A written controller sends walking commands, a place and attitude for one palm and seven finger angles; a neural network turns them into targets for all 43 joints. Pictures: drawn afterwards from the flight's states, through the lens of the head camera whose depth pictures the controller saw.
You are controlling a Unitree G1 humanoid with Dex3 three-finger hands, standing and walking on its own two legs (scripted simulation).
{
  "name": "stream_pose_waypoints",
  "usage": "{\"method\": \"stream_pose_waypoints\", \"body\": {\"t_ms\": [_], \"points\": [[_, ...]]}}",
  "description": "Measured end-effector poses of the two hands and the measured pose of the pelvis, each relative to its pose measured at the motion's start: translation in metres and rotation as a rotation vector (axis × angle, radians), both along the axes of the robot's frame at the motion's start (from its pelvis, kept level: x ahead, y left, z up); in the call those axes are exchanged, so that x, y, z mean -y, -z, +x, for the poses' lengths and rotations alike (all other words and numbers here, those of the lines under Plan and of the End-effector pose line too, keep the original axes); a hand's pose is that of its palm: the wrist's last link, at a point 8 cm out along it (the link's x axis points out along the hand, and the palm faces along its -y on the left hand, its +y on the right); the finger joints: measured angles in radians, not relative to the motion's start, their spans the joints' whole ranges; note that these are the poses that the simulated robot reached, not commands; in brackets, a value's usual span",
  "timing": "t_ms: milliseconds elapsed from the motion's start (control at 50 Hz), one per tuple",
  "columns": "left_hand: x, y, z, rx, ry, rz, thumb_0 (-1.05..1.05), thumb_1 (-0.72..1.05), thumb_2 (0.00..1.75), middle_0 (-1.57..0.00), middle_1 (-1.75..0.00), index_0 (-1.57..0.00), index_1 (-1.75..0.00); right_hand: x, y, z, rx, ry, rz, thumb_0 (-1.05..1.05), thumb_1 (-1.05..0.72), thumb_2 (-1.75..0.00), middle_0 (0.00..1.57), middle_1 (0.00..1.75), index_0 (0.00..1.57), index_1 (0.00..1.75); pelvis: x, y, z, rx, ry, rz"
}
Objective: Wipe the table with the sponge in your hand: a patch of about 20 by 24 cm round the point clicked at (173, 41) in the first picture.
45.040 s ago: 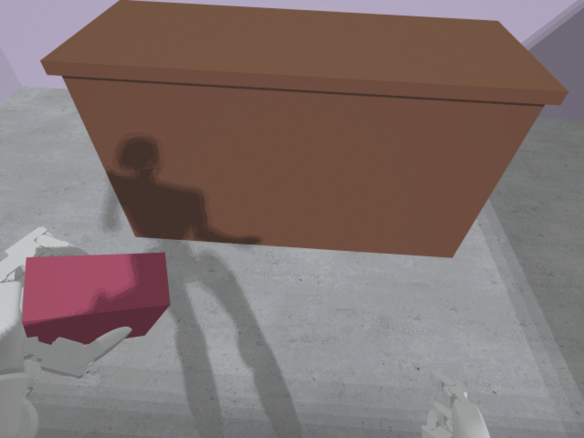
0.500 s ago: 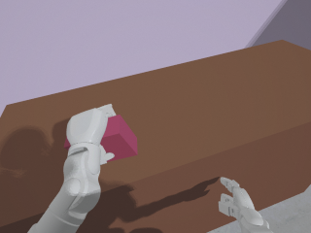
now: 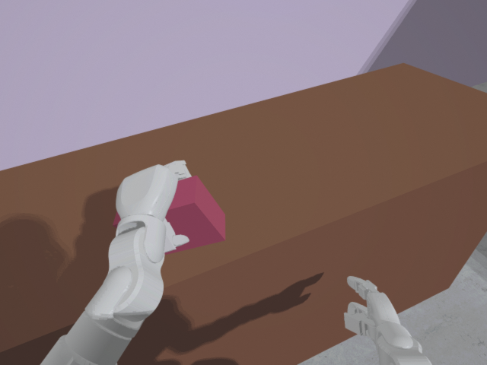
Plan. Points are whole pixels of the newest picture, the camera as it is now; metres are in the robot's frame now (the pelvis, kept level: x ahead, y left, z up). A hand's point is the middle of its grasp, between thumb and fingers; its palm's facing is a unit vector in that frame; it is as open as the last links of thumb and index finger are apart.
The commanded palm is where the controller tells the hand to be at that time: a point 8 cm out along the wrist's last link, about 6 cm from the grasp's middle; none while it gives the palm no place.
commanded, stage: wipe forward along the third lane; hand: left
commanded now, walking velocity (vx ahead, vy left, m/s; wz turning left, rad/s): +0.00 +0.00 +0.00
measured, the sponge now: (179, 225) +0.30 +0.16 +0.12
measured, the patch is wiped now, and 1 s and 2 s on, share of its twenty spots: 0.85 0.90 0.90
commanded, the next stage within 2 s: none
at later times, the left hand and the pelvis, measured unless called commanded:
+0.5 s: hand (166, 189) +0.36 +0.19 +0.14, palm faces +0.07 -0.06 -1.00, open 9.8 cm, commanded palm +0.33 +0.21 +0.18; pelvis -0.01 -0.03 +0.00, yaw -4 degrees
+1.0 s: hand (171, 171) +0.41 +0.20 +0.14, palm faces -0.02 -0.01 -1.00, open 9.8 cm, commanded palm +0.39 +0.21 +0.17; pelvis +0.00 -0.04 -0.01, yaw -2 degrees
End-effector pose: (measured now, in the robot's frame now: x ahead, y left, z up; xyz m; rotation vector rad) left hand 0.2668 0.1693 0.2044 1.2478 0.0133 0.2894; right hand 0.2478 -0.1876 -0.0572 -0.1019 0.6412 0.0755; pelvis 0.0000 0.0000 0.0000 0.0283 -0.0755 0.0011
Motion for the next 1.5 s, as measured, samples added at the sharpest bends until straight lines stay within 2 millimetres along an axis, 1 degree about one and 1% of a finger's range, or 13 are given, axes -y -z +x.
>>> {"method": "stream_pose_waypoints", "body": {"t_ms": [120, 220, 360, 500, 660, 860, 1040, 1220, 1340, 1500], "points": [[-0.003, 0.000, 0.017, -0.031, -0.051, 0.057, -0.02, -0.52, 1.08, -0.73, -1.41, -0.81, -1.31, 0.018, 0.004, -0.013, -0.008, 0.052, -0.008, 0.02, -0.90, -0.90, 0.20, 0.30, 0.20, 0.30, 0.008, 0.000, -0.004, -0.009, 0.013, 0.004], [-0.008, 0.002, 0.031, -0.065, -0.105, 0.100, -0.02, -0.52, 1.08, -0.73, -1.40, -0.81, -1.31, 0.037, 0.012, -0.025, -0.028, 0.097, -0.020, 0.02, -0.90, -0.90, 0.20, 0.30, 0.20, 0.30, 0.014, 0.001, -0.005, -0.021, 0.031, 0.007], [-0.010, 0.006, 0.050, -0.116, -0.154, 0.171, -0.02, -0.52, 1.08, -0.73, -1.41, -0.81, -1.31, 0.063, 0.021, -0.040, -0.042, 0.162, -0.039, 0.02, -0.90, -0.90, 0.20, 0.30, 0.20, 0.30, 0.020, 0.002, -0.005, -0.041, 0.060, 0.013], [-0.016, 0.009, 0.068, -0.175, -0.207, 0.204, -0.02, -0.52, 1.08, -0.73, -1.41, -0.81, -1.31, 0.080, 0.032, -0.051, -0.055, 0.200, -0.056, 0.02, -0.90, -0.90, 0.20, 0.30, 0.20, 0.30, 0.025, 0.004, -0.006, -0.062, 0.070, 0.017], [-0.019, 0.007, 0.089, -0.226, -0.229, 0.231, 0.00, -0.52, 1.09, -0.74, -1.40, -0.81, -1.31, 0.085, 0.044, -0.064, -0.088, 0.206, -0.074, 0.02, -0.90, -0.90, 0.20, 0.30, 0.20, 0.30, 0.030, 0.008, -0.007, -0.086, 0.058, 0.014], [-0.021, 0.008, 0.116, -0.256, -0.218, 0.255, 0.01, -0.53, 1.10, -0.74, -1.38, -0.81, -1.32, 0.088, 0.062, -0.088, -0.181, 0.216, -0.074, 0.01, -0.90, -0.90, 0.20, 0.30, 0.20, 0.30, 0.035, 0.010, -0.005, -0.133, 0.045, 0.019], [-0.025, 0.009, 0.130, -0.270, -0.210, 0.266, 0.01, -0.54, 1.11, -0.74, -1.38, -0.81, -1.32, 0.100, 0.073, -0.113, -0.256, 0.255, -0.094, 0.01, -0.90, -0.90, 0.20, 0.30, 0.20, 0.30, 0.036, 0.011, -0.005, -0.156, 0.039, 0.021], [-0.030, 0.008, 0.143, -0.287, -0.210, 0.271, 0.02, -0.54, 1.11, -0.75, -1.38, -0.81, -1.32, 0.110, 0.076, -0.132, -0.300, 0.293, -0.112, 0.01, -0.90, -0.90, 0.20, 0.30, 0.20, 0.30, 0.037, 0.011, -0.006, -0.176, 0.040, 0.023], [-0.032, 0.009, 0.150, -0.291, -0.205, 0.280, 0.02, -0.54, 1.11, -0.75, -1.37, -0.81, -1.33, 0.112, 0.078, -0.142, -0.326, 0.307, -0.113, 0.01, -0.90, -0.90, 0.20, 0.30, 0.20, 0.30, 0.036, 0.011, -0.006, -0.189, 0.040, 0.023], [-0.034, 0.009, 0.157, -0.298, -0.208, 0.286, 0.02, -0.55, 1.12, -0.75, -1.37, -0.81, -1.33, 0.110, 0.081, -0.152, -0.359, 0.311, -0.112, 0.01, -0.90, -0.90, 0.20, 0.30, 0.20, 0.30, 0.035, 0.011, -0.007, -0.203, 0.031, 0.020]]}}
